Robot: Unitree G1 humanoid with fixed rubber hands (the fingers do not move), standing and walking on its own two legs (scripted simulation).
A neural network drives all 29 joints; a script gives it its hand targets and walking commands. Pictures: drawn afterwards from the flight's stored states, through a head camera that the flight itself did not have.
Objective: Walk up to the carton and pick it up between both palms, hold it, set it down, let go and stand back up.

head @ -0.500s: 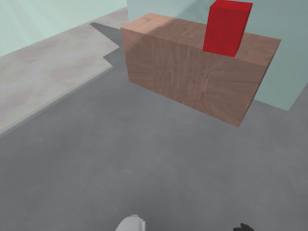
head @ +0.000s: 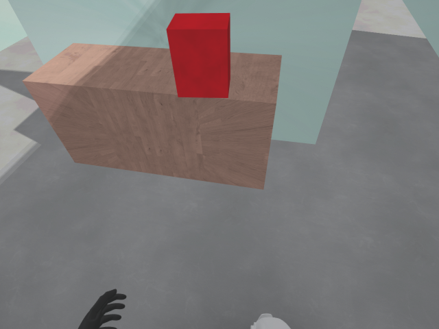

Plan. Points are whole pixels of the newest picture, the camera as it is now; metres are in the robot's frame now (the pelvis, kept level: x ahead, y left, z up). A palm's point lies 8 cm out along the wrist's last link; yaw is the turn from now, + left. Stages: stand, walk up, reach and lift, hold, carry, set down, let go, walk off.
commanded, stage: walk up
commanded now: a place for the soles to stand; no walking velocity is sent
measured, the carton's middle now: (202, 57) +1.12 +0.04 -0.02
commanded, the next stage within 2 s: none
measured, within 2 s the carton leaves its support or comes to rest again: neither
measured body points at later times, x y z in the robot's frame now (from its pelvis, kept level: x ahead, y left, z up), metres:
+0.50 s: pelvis +0.23 +0.04 -0.01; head +0.22 +0.05 +0.44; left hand +0.21 +0.30 -0.14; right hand +0.38 -0.20 -0.10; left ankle +0.31 +0.17 -0.71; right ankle +0.16 -0.10 -0.68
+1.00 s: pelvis +0.43 +0.02 +0.01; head +0.44 -0.01 +0.46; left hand +0.49 +0.27 -0.10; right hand +0.51 -0.24 -0.13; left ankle +0.47 +0.13 -0.65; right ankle +0.46 -0.10 -0.71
